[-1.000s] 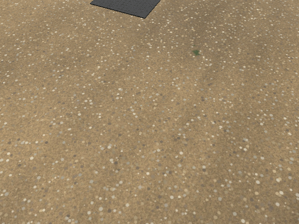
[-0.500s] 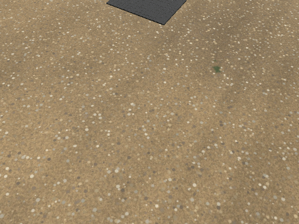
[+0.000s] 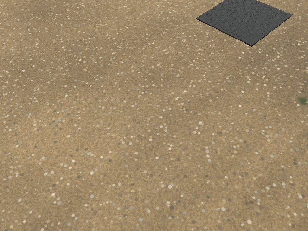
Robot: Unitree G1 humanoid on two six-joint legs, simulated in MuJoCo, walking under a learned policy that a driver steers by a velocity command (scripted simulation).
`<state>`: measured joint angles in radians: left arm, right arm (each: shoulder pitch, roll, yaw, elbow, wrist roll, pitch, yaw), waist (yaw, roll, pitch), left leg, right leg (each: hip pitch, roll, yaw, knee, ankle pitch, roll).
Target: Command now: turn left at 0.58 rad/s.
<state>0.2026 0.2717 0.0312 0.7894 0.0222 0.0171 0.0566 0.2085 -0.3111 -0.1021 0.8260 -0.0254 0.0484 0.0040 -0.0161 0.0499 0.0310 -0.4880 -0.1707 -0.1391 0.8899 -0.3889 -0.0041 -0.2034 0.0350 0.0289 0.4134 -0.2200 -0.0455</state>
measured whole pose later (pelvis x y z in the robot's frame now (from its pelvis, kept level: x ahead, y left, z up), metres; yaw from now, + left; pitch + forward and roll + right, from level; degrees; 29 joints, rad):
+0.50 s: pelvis -0.02 +0.03 -0.01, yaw +18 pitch +0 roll +0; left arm 0.22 0.32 0.06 0.76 0.02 0.05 0.02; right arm 0.16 -0.29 -0.05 0.74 -0.01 0.05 0.02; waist 0.02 -0.05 0.08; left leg -0.23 -0.07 -0.02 0.51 -0.28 0.07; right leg -0.42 -0.05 -0.04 0.99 -0.49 0.03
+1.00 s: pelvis +0.01 +0.01 -0.01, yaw +36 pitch +0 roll +1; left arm 0.15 0.29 0.02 0.68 0.01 0.03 0.04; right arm 0.24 -0.33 -0.08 0.76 -0.02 0.05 0.00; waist -0.03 0.04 0.07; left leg -0.33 -0.17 -0.23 0.73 -0.43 0.02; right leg -0.25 0.04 0.03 0.50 -0.22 -0.04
